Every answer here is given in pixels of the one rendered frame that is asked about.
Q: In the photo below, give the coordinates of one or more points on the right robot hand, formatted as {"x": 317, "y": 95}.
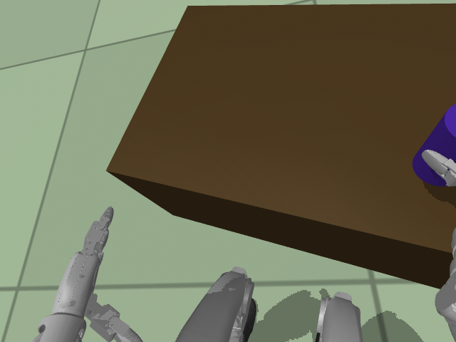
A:
{"x": 440, "y": 164}

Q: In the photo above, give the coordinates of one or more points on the right robot arm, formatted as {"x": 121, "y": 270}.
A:
{"x": 445, "y": 299}

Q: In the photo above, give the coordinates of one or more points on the left robot foot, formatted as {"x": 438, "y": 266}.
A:
{"x": 250, "y": 321}

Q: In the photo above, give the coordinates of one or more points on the left robot arm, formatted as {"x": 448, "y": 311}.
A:
{"x": 61, "y": 327}

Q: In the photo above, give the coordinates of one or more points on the bottle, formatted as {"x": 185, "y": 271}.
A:
{"x": 442, "y": 140}

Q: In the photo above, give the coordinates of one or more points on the left robot hand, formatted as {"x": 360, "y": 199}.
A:
{"x": 75, "y": 293}

